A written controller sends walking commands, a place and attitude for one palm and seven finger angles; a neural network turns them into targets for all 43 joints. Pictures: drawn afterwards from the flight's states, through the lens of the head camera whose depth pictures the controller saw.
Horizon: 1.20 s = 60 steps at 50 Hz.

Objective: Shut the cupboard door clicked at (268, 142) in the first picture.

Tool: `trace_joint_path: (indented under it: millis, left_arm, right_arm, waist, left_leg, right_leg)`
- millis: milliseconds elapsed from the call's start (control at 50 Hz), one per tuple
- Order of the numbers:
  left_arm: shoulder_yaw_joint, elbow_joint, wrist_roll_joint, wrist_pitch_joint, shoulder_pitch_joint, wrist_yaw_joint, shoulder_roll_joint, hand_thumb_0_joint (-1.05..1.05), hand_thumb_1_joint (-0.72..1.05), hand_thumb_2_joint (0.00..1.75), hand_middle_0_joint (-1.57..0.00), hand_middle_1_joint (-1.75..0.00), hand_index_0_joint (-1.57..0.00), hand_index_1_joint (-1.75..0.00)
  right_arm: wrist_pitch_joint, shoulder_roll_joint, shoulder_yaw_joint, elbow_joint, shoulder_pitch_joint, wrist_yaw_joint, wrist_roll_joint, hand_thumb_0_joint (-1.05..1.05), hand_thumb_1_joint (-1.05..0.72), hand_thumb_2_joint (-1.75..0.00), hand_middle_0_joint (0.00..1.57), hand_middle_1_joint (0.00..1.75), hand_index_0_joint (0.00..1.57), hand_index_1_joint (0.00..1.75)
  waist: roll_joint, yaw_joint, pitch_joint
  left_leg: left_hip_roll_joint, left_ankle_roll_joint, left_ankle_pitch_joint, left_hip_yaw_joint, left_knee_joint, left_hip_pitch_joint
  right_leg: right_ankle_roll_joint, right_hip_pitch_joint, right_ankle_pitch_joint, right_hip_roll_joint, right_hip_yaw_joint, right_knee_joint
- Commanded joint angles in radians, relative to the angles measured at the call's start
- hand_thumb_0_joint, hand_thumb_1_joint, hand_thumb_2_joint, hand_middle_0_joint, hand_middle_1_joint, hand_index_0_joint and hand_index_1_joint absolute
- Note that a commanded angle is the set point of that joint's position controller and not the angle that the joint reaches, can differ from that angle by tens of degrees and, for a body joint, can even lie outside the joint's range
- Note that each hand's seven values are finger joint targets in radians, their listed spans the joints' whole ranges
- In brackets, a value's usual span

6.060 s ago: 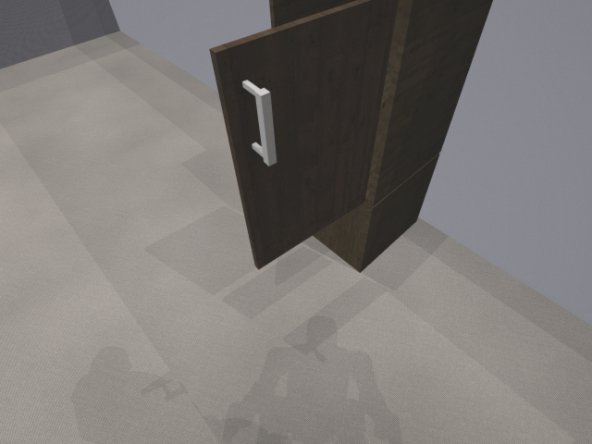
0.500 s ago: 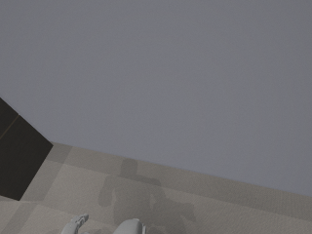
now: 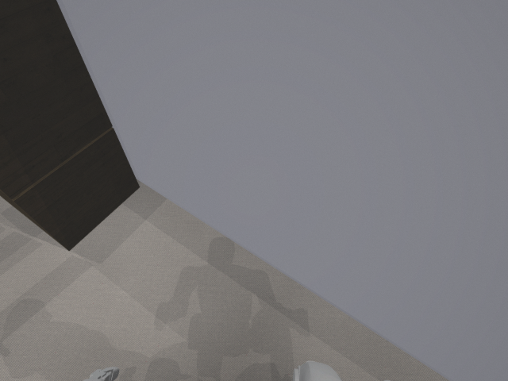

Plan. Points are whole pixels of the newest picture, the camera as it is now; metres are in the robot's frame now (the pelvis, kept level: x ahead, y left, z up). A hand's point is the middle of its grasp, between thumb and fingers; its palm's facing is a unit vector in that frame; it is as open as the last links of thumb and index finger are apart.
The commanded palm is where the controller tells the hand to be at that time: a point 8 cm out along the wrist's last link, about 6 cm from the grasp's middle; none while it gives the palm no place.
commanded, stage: turn to face it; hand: left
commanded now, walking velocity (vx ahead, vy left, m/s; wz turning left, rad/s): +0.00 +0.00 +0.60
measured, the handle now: out of the picture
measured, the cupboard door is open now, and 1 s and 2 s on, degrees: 84 84 84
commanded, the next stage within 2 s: take the last steps up to it in 1.34 s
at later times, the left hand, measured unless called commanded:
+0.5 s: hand out of the picture +0.03 +0.15 -0.16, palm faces +0.33 -0.91 -0.25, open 7.4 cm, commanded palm none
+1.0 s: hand out of the picture +0.03 +0.19 -0.15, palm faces +0.57 -0.77 -0.29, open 7.4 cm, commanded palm none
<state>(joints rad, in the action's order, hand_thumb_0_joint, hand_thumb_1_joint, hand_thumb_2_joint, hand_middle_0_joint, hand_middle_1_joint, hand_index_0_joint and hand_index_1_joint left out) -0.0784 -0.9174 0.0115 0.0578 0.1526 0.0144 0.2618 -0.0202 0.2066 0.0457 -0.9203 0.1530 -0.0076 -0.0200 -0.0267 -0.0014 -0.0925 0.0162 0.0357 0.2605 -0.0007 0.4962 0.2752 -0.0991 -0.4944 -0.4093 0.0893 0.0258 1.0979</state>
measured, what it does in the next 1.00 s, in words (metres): steps on the spot, turning left: right foot, then left foot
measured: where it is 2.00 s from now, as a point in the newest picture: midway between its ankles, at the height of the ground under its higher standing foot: outside the picture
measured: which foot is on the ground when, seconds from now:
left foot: down 0.00-0.20, up 0.22-0.58, down 0.60-1.00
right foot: up 0.00-0.18, down 0.20-0.60, up 0.62-0.98, down 1.00-1.00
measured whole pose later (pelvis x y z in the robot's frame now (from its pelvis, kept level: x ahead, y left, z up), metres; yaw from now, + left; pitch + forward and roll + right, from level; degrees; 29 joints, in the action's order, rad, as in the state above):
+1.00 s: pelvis +0.05 -0.06 -0.01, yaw +36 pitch +1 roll +0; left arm -0.06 -0.86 0.01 0.03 0.13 0.01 0.23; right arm -0.05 0.22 0.07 -0.94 0.19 0.01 -0.02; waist 0.02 0.02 -0.07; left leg 0.04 -0.02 0.26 -0.12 0.57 0.33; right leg -0.07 -0.30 -0.31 0.04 0.03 0.58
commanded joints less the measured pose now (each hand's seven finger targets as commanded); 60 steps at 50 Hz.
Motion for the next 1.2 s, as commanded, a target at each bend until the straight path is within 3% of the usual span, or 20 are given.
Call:
trace_joint_path:
  millis: [0, 80, 140, 180, 200, 280, 460, 540, 560, 580, 600, 700, 880, 940, 960, 980, 1000, 1020, 1060, 1180]
  left_arm:
    - [-0.003, 0.092, 0.003, -0.025, -0.035, -0.002, 0.049, 0.0, 0.9, 0.9, -0.2, -0.3, -0.2, -0.3]
    - [-0.001, 0.102, -0.003, -0.032, -0.032, 0.0, 0.046, 0.0, 0.9, 0.9, -0.2, -0.3, -0.2, -0.3]
    - [-0.012, 0.081, -0.006, -0.053, 0.071, 0.007, 0.069, 0.0, 0.9, 0.9, -0.2, -0.3, -0.2, -0.3]
    - [-0.041, 0.074, 0.017, -0.069, 0.125, 0.022, 0.221, 0.0, 0.9, 0.9, -0.2, -0.3, -0.2, -0.3]
    - [-0.029, 0.076, 0.011, -0.068, 0.122, 0.025, 0.213, 0.0, 0.9, 0.9, -0.2, -0.3, -0.2, -0.3]
    - [0.0, 0.102, 0.004, -0.069, 0.004, 0.023, 0.09, 0.0, 0.9, 0.9, -0.2, -0.3, -0.2, -0.3]
    - [-0.025, 0.049, 0.015, -0.072, 0.144, 0.019, 0.147, 0.0, 0.9, 0.9, -0.2, -0.3, -0.2, -0.3]
    - [-0.034, 0.055, 0.003, -0.071, 0.1, 0.009, 0.154, 0.0, 0.9, 0.9, -0.2, -0.3, -0.2, -0.3]
    - [-0.028, 0.079, -0.006, -0.066, 0.09, 0.002, 0.114, 0.0, 0.9, 0.9, -0.2, -0.3, -0.2, -0.3]
    - [-0.002, 0.124, -0.011, -0.06, 0.038, -0.002, 0.042, 0.0, 0.9, 0.9, -0.2, -0.3, -0.2, -0.3]
    - [-0.004, 0.138, 0.001, -0.042, -0.003, 0.007, 0.072, 0.0, 0.9, 0.9, -0.2, -0.3, -0.2, -0.3]
    - [-0.014, 0.075, 0.008, -0.021, 0.024, -0.003, 0.064, 0.0, 0.9, 0.9, -0.2, -0.3, -0.2, -0.3]
    - [-0.004, 0.099, 0.003, -0.031, 0.001, -0.002, 0.048, 0.0, 0.9, 0.9, -0.2, -0.3, -0.2, -0.3]
    - [-0.013, 0.083, -0.002, -0.051, 0.092, 0.004, 0.069, 0.0, 0.9, 0.9, -0.2, -0.3, -0.2, -0.3]
    - [-0.025, 0.077, 0.007, -0.064, 0.129, 0.012, 0.124, 0.0, 0.9, 0.9, -0.2, -0.3, -0.2, -0.3]
    - [-0.042, 0.075, 0.021, -0.072, 0.147, 0.019, 0.214, 0.0, 0.9, 0.9, -0.2, -0.3, -0.2, -0.3]
    - [-0.033, 0.079, 0.014, -0.069, 0.14, 0.023, 0.216, 0.0, 0.9, 0.9, -0.2, -0.3, -0.2, -0.3]
    - [-0.024, 0.096, 0.013, -0.068, 0.081, 0.026, 0.171, 0.0, 0.9, 0.9, -0.2, -0.3, -0.2, -0.3]
    - [-0.005, 0.104, 0.006, -0.067, 0.005, 0.022, 0.106, 0.0, 0.9, 0.9, -0.2, -0.3, -0.2, -0.3]
    - [-0.009, 0.057, 0.012, -0.081, 0.135, 0.022, 0.102, 0.0, 0.9, 0.9, -0.2, -0.3, -0.2, -0.3]
  right_arm:
    - [0.005, 0.218, 0.063, 0.04, 0.067, -0.01, -0.007, 0.0, -0.9, -0.9, 0.2, 0.3, 0.2, 0.3]
    - [-0.006, 0.225, 0.072, 0.048, 0.043, -0.005, -0.01, 0.0, -0.9, -0.9, 0.2, 0.3, 0.2, 0.3]
    - [-0.009, 0.207, 0.074, 0.067, -0.011, -0.002, 0.003, 0.0, -0.9, -0.9, 0.2, 0.3, 0.2, 0.3]
    - [-0.008, 0.102, 0.061, 0.1, 0.0, 0.007, 0.016, 0.0, -0.9, -0.9, 0.2, 0.3, 0.2, 0.3]
    - [-0.016, 0.145, 0.068, 0.093, -0.004, 0.01, 0.008, 0.0, -0.9, -0.9, 0.2, 0.3, 0.2, 0.3]
    - [-0.042, 0.106, 0.06, 0.049, 0.006, 0.03, 0.003, 0.0, -0.9, -0.9, 0.2, 0.3, 0.2, 0.3]
    - [-0.029, 0.065, 0.029, 0.077, -0.103, 0.042, 0.011, 0.0, -0.9, -0.9, 0.2, 0.3, 0.2, 0.3]
    - [-0.01, 0.114, 0.042, 0.051, 0.029, 0.036, 0.003, 0.0, -0.9, -0.9, 0.2, 0.3, 0.2, 0.3]
    - [-0.001, 0.208, 0.065, 0.037, 0.106, 0.029, -0.005, 0.0, -0.9, -0.9, 0.2, 0.3, 0.2, 0.3]
    - [-0.001, 0.309, 0.091, 0.029, 0.175, 0.017, -0.003, 0.0, -0.9, -0.9, 0.2, 0.3, 0.2, 0.3]
    - [-0.009, 0.312, 0.087, 0.01, 0.194, 0.009, 0.003, 0.0, -0.9, -0.9, 0.2, 0.3, 0.2, 0.3]
    - [0.005, 0.211, 0.056, 0.059, 0.005, -0.011, -0.003, 0.0, -0.9, -0.9, 0.2, 0.3, 0.2, 0.3]
    - [-0.009, 0.226, 0.072, 0.055, 0.004, 0.001, -0.01, 0.0, -0.9, -0.9, 0.2, 0.3, 0.2, 0.3]
    - [-0.013, 0.205, 0.072, 0.072, -0.035, 0.003, 0.001, 0.0, -0.9, -0.9, 0.2, 0.3, 0.2, 0.3]
    - [-0.011, 0.16, 0.068, 0.082, -0.029, 0.007, 0.01, 0.0, -0.9, -0.9, 0.2, 0.3, 0.2, 0.3]
    - [-0.009, 0.093, 0.059, 0.102, -0.02, 0.01, 0.015, 0.0, -0.9, -0.9, 0.2, 0.3, 0.2, 0.3]
    - [-0.016, 0.136, 0.065, 0.101, -0.03, 0.013, 0.007, 0.0, -0.9, -0.9, 0.2, 0.3, 0.2, 0.3]
    - [-0.024, 0.126, 0.067, 0.09, 0.008, 0.019, 0.004, 0.0, -0.9, -0.9, 0.2, 0.3, 0.2, 0.3]
    - [-0.042, 0.117, 0.066, 0.045, 0.008, 0.026, -0.001, 0.0, -0.9, -0.9, 0.2, 0.3, 0.2, 0.3]
    - [-0.033, 0.06, 0.034, 0.047, -0.06, 0.031, 0.006, 0.0, -0.9, -0.9, 0.2, 0.3, 0.2, 0.3]
  waist:
    - [0.153, 0.033, 0.134]
    - [0.206, 0.028, 0.13]
    - [0.159, -0.032, 0.162]
    - [-0.295, -0.059, 0.175]
    - [-0.231, -0.053, 0.158]
    - [-0.203, 0.02, 0.075]
    - [-0.198, -0.045, 0.116]
    - [-0.094, 0.046, 0.188]
    - [0.118, 0.088, 0.253]
    - [0.361, 0.125, 0.267]
    - [0.239, 0.117, 0.28]
    - [0.187, 0.019, 0.104]
    - [0.219, 0.019, 0.107]
    - [0.178, -0.032, 0.147]
    - [0.023, -0.052, 0.173]
    - [-0.274, -0.059, 0.177]
    - [-0.24, -0.057, 0.154]
    - [-0.149, -0.017, 0.131]
    - [-0.196, 0.021, 0.078]
    - [-0.138, -0.031, 0.128]
  left_leg:
    - [-0.246, 0.129, -0.452, -0.257, -0.13, -0.159]
    - [-0.219, 0.116, -0.431, -0.309, -0.103, -0.086]
    - [-0.153, 0.05, -0.351, -0.298, -0.001, 0.04]
    - [0.077, -0.085, 0.32, -0.036, 0.382, 0.326]
    - [0.022, -0.075, 0.386, -0.071, 0.606, 0.301]
    - [-0.042, -0.108, 0.179, -0.021, 0.735, 0.31]
    - [-0.028, -0.094, 0.182, 0.115, 0.275, 0.184]
    - [-0.012, -0.056, -0.066, 0.128, -0.035, -0.109]
    - [-0.178, 0.02, -0.324, -0.082, -0.071, -0.307]
    - [-0.428, 0.178, -0.769, -0.421, -0.103, -0.387]
    - [-0.453, 0.229, -0.767, -0.372, -0.08, -0.362]
    - [-0.256, 0.117, -0.373, -0.218, -0.159, -0.108]
    - [-0.208, 0.113, -0.235, -0.308, -0.135, -0.024]
    - [-0.155, 0.064, -0.25, -0.304, -0.024, 0.087]
    - [-0.077, 0.006, -0.113, -0.24, 0.097, 0.194]
    - [0.078, -0.078, 0.274, -0.042, 0.356, 0.335]
    - [0.029, -0.069, 0.376, -0.073, 0.59, 0.312]
    - [0.004, -0.067, 0.3, -0.094, 0.679, 0.289]
    - [-0.028, -0.089, 0.188, -0.057, 0.77, 0.303]
    - [-0.028, -0.109, 0.194, 0.045, 0.453, 0.252]
  right_leg:
    - [0.001, -0.007, -0.012, -0.011, -0.018, -0.144]
    - [0.016, 0.127, -0.015, -0.06, 0.008, -0.339]
    - [0.029, 0.379, 0.195, -0.058, 0.01, -0.655]
    - [0.191, 0.565, 0.398, 0.367, -0.386, -0.814]
    - [0.263, 0.427, 0.433, 0.432, -0.372, -0.809]
    - [0.201, 0.364, 0.599, 0.236, -0.048, -0.756]
    - [0.191, 0.503, 0.833, 0.272, 0.074, -0.645]
    - [0.118, 0.373, 0.747, 0.258, 0.155, -0.42]
    - [0.054, 0.173, 0.443, 0.171, 0.197, -0.214]
    - [0.0, -0.075, -0.256, 0.035, 0.146, 0.018]
    - [0.022, -0.09, -0.27, 0.047, 0.013, 0.089]
    - [0.012, -0.052, -0.003, 0.033, -0.024, 0.067]
    - [0.019, 0.133, -0.009, -0.056, 0.015, -0.332]
    - [0.03, 0.37, 0.156, -0.063, 0.014, -0.614]
    - [0.059, 0.503, 0.177, 0.066, -0.107, -0.76]
    - [0.173, 0.554, 0.305, 0.342, -0.38, -0.824]
    - [0.252, 0.411, 0.371, 0.429, -0.39, -0.823]
    - [0.263, 0.341, 0.32, 0.388, -0.295, -0.822]
    - [0.207, 0.317, 0.391, 0.254, -0.142, -0.79]
    - [0.197, 0.495, 0.768, 0.239, 0.011, -0.699]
